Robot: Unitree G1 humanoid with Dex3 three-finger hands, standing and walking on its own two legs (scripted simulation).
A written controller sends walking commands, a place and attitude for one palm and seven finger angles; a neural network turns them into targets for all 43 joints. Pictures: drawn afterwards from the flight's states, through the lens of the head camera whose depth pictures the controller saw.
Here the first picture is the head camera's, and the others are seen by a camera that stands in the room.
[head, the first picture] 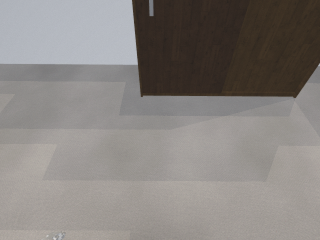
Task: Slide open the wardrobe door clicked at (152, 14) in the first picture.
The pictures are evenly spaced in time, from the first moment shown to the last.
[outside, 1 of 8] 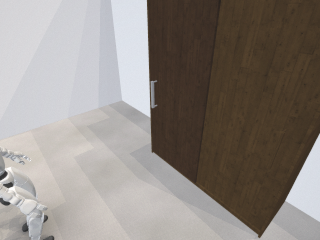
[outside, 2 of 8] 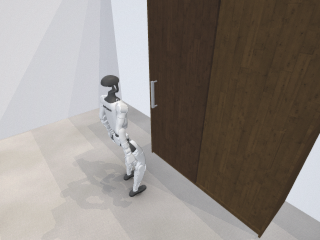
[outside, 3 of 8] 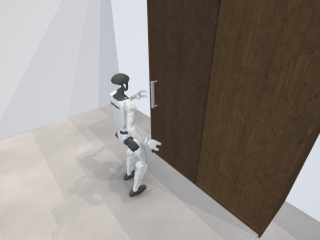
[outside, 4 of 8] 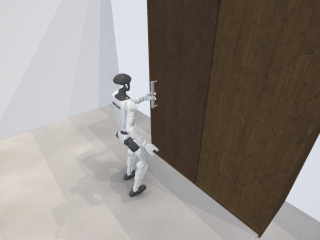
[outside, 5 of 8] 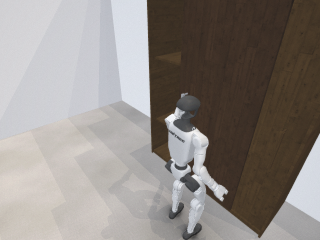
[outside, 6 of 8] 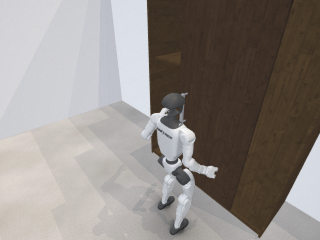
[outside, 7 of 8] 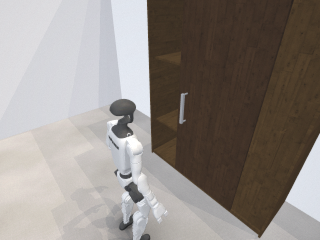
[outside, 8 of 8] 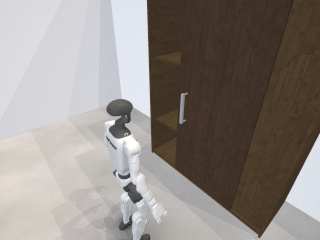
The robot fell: no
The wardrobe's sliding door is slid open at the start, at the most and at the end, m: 0.00 0.44 0.44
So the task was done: yes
